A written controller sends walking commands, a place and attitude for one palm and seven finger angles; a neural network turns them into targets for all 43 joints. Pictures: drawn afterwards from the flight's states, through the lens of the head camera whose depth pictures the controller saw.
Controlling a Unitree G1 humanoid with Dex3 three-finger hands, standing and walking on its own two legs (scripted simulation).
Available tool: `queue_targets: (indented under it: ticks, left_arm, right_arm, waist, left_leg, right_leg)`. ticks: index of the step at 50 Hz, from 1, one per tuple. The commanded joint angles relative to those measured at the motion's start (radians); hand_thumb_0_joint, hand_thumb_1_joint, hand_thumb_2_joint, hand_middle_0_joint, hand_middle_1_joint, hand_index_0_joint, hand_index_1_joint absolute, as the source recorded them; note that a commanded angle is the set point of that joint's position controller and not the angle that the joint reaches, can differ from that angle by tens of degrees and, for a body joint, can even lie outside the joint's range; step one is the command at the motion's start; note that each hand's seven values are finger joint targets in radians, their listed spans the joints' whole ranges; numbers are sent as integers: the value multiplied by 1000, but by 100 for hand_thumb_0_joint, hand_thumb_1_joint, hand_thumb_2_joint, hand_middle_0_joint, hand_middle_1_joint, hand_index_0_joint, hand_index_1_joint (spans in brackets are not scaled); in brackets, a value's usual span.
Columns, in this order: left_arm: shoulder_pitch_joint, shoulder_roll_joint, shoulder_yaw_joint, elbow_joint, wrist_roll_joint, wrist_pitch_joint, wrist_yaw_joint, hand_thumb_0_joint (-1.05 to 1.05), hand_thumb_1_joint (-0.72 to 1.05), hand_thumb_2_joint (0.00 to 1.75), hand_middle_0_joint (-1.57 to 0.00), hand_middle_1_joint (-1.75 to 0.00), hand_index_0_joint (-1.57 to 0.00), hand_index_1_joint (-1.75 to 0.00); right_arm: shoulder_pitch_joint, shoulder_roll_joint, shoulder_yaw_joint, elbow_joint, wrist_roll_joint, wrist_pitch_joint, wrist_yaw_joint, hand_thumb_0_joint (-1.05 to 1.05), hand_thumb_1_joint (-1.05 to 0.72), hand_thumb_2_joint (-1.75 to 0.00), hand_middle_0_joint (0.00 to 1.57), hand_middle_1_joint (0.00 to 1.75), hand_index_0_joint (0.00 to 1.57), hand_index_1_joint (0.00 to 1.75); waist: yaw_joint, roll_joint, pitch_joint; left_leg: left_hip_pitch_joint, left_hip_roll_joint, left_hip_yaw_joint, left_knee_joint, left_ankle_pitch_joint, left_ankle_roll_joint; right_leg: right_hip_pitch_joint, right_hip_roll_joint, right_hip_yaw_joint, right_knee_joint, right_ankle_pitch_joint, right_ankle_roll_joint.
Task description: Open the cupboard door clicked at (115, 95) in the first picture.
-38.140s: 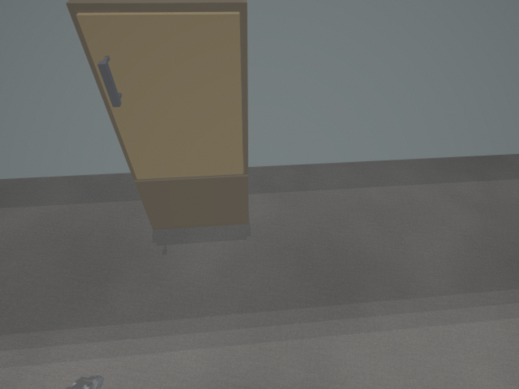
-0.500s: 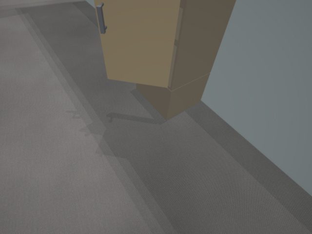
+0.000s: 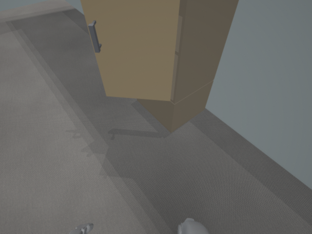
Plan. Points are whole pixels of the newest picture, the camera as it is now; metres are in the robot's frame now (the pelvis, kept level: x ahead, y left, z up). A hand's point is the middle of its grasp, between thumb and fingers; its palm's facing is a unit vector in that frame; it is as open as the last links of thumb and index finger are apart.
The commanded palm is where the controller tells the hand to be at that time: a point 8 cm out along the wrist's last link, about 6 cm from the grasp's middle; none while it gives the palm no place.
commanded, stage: take the last steps up to it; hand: left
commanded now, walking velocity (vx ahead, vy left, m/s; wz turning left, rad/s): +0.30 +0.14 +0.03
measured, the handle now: (96, 36) +0.93 +0.29 +0.02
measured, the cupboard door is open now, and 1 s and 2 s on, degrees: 45 45 45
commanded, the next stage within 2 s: come to a stop and stand still in 0.76 s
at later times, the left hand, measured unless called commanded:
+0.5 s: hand out of the picture +0.11 +0.20 -0.16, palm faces +0.17 -0.97 -0.20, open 7.3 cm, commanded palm none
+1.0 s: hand (76, 149) +0.43 +0.30 -0.16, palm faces +0.03 -0.98 -0.20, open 7.4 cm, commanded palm none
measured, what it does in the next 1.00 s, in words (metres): walks ahead: right foot, then left foot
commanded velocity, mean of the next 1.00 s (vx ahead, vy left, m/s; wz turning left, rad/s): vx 0.17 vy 0.07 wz -0.02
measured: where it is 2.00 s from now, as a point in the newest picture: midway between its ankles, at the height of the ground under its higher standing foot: (140, 215)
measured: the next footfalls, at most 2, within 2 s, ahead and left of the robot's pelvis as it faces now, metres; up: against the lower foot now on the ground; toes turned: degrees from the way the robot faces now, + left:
right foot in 0.10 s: +0.16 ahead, -0.10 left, +0.00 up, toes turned -6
left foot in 0.60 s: +0.34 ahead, +0.19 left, +0.00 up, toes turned +9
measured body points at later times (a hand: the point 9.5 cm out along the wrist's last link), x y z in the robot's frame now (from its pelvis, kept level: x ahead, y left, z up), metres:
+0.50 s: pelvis +0.18 +0.03 +0.01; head +0.21 +0.03 +0.46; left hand +0.10 +0.25 -0.14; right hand +0.30 -0.20 -0.14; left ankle +0.28 +0.19 -0.69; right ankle +0.12 -0.10 -0.73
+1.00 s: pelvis +0.32 +0.12 +0.00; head +0.34 +0.13 +0.45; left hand +0.43 +0.35 -0.14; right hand +0.30 -0.11 -0.15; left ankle +0.30 +0.18 -0.73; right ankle +0.36 +0.00 -0.71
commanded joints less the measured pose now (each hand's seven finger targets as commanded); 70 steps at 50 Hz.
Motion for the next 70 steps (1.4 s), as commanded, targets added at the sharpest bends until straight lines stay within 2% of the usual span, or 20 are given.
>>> queue_targets:
  ticks: [1, 3, 4, 5, 6, 8, 11, 23, 27, 28, 29, 30, 31, 34, 39, 44, 49, 54, 59, 70]
  left_arm:
    - [-41, 53, 8, -103, -1, -50, 7, 0, 90, 90, -20, -30, -20, -30]
    - [208, 97, 29, -36, 1, -66, 16, 0, 90, 90, -20, -30, -20, -30]
    - [368, 167, 51, 6, 7, -75, 25, 0, 90, 90, -20, -30, -20, -30]
    - [437, 238, 69, 33, 5, -70, 33, 0, 90, 90, -20, -30, -20, -30]
    - [381, 239, 71, 20, -12, -67, 35, 0, 90, 90, -20, -30, -20, -30]
    - [207, 124, 43, -12, -11, -70, 41, 0, 90, 90, -20, -30, -20, -30]
    - [185, 35, 15, 2, -5, -94, 33, 0, 90, 90, -20, -30, -20, -30]
    - [321, 127, 29, 89, 8, -111, 26, 0, 90, 90, -20, -30, -20, -30]
    - [296, 153, 40, 93, 10, -93, 33, 0, 90, 90, -20, -30, -20, -30]
    - [300, 143, 39, 94, 10, -88, 31, 0, 90, 90, -20, -30, -20, -30]
    - [322, 107, 30, 83, 3, -83, 27, 0, 90, 90, -20, -30, -20, -30]
    - [351, 51, 18, 65, -5, -83, 23, 0, 90, 90, -20, -30, -20, -30]
    - [291, 50, 13, 39, 0, -80, 31, 0, 90, 90, -20, -30, -20, -30]
    - [221, 49, 17, 47, 1, -68, 26, 0, 90, 90, -20, -30, -20, -30]
    - [263, 9, 13, 51, 3, -35, 21, 0, 90, 90, -20, -30, -20, -30]
    - [161, 7, 10, 6, 3, -25, 21, 0, 90, 90, -20, -30, -20, -30]
    - [161, 37, 2, 6, -4, -10, 40, 0, 90, 90, -20, -30, -20, -30]
    - [135, 135, 0, -2, -8, -12, 50, 0, 90, 90, -20, -30, -20, -30]
    - [134, 128, 7, -21, -12, -5, 67, 0, 90, 90, -20, -30, -20, -30]
    - [150, 60, 6, -14, -1, 9, 59, 0, 90, 90, -20, -30, -20, -30]
  right_arm:
    - [82, -153, -29, 0, 4, -13, -7, 0, -90, -90, 20, 30, 20, 30]
    - [40, -174, -40, -7, 19, -16, -5, 0, -90, -90, 20, 30, 20, 30]
    - [30, -157, -44, -26, 31, -21, 2, 0, -90, -90, 20, 30, 20, 30]
    - [78, -124, -44, -48, 35, -24, -1, 0, -90, -90, 20, 30, 20, 30]
    - [10, -158, -52, -55, 21, -11, 6, 0, -90, -90, 20, 30, 20, 30]
    - [-93, -93, -57, -68, 11, 14, 21, 0, -90, -90, 20, 30, 20, 30]
    - [-34, -35, -44, -48, 0, 45, 36, 0, -90, -90, 20, 30, 20, 30]
    - [-375, -75, -48, -193, 6, 26, 75, 0, -90, -90, 20, 30, 20, 30]
    - [-329, -111, -51, -187, 8, 7, 68, 0, -90, -90, 20, 30, 20, 30]
    - [-233, -151, -59, -158, 4, 1, 61, 0, -90, -90, 20, 30, 20, 30]
    - [-94, -235, -77, -124, -6, -6, 47, 0, -90, -90, 20, 30, 20, 30]
    - [7, -326, -98, -105, -9, -5, 32, 0, -90, -90, 20, 30, 20, 30]
    - [19, -327, -92, -103, -1, 8, 19, 0, -90, -90, 20, 30, 20, 30]
    - [-164, -200, -53, -153, 2, -5, 5, 0, -90, -90, 20, 30, 20, 30]
    - [-177, -147, -32, -135, 4, -23, -1, 0, -90, -90, 20, 30, 20, 30]
    - [-161, -139, -32, -126, -6, -16, -2, 0, -90, -90, 20, 30, 20, 30]
    - [-186, -153, -25, -97, 2, 6, -20, 0, -90, -90, 20, 30, 20, 30]
    - [-102, -103, -31, -66, 24, 43, -12, 0, -90, -90, 20, 30, 20, 30]
    - [-81, -123, -48, -61, 21, 64, -17, 0, -90, -90, 20, 30, 20, 30]
    - [-194, -122, -51, -106, 11, 68, -4, 0, -90, -90, 20, 30, 20, 30]
  waist:
    - [51, 68, 39]
    - [163, 24, -63]
    - [219, -85, -163]
    - [195, -244, -255]
    - [181, -101, -148]
    - [107, -7, 84]
    - [43, -141, 81]
    - [110, -153, 43]
    - [67, -172, 12]
    - [24, -82, -34]
    - [-25, 88, -148]
    - [-44, 316, -240]
    - [-54, 262, -237]
    - [18, 128, -82]
    - [83, 102, -50]
    - [78, 36, -7]
    - [95, 39, -33]
    - [48, -26, -29]
    - [47, -43, -144]
    - [74, 30, 16]
  left_leg:
    - [-34, 297, -121, 94, 925, 54]
    - [-162, 248, -88, 347, 946, -3]
    - [-391, 178, -48, 582, 641, -35]
    - [-618, 16, -14, 912, -186, -85]
    - [-667, 93, -97, 1055, -210, -74]
    - [-668, 177, -110, 1031, -27, -78]
    - [-596, 209, -68, 925, 90, -111]
    - [-619, 193, 37, 427, 190, -150]
    - [-388, 139, 68, 250, 151, -116]
    - [-211, 125, 69, 193, 166, -108]
    - [4, 246, -36, 198, 247, -69]
    - [156, 468, -326, 150, 379, 31]
    - [130, 513, -349, 100, 438, 93]
    - [-135, 450, -212, 51, 464, 89]
    - [-232, 389, -70, -18, 552, 77]
    - [-260, 389, -59, -23, 583, 83]
    - [-269, 376, -50, 109, 737, 10]
    - [-328, 200, -4, 196, 269, -132]
    - [-224, 220, 18, 275, 458, -110]
    - [-365, 270, -62, 84, 36, -51]
  right_leg:
    - [102, 66, -46, -169, -27, -51]
    - [448, 69, -24, -300, 98, -74]
    - [744, -113, 187, -337, 123, -142]
    - [903, -431, 649, -469, 250, -271]
    - [733, -462, 666, -568, 127, -293]
    - [368, -360, 461, -662, -104, -199]
    - [236, -234, 182, -690, 66, -125]
    - [452, -228, 80, -625, 339, -128]
    - [424, -224, 46, -491, 374, -95]
    - [347, -178, 15, -344, 355, -76]
    - [233, -89, -54, -121, 161, -42]
    - [27, 40, -91, 172, -339, -8]
    - [-46, 34, 15, 347, -372, -32]
    - [-57, -45, 79, 440, -183, -33]
    - [39, -37, 57, 272, -93, -12]
    - [108, -21, 49, 15, -36, -11]
    - [318, 19, 48, -238, 44, -13]
    - [366, -151, 183, -309, 656, -128]
    - [372, -116, 168, -269, 678, -116]
    - [296, -3, 140, -354, 58, -57]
